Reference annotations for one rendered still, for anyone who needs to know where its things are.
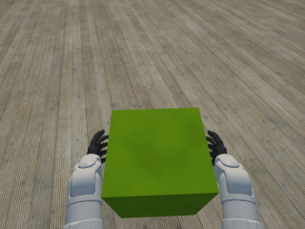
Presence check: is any left robot forearm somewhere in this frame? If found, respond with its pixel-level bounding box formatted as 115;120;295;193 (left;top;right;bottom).
61;154;104;229

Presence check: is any right robot forearm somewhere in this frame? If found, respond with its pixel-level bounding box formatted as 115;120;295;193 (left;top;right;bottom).
213;154;265;229

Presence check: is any carton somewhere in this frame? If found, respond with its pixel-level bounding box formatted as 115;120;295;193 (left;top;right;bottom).
101;107;219;219

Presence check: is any robot left hand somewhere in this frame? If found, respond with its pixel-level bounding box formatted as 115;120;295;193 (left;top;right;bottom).
87;129;109;164

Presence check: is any robot right hand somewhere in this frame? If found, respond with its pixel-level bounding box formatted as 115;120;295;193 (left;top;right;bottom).
206;130;227;167

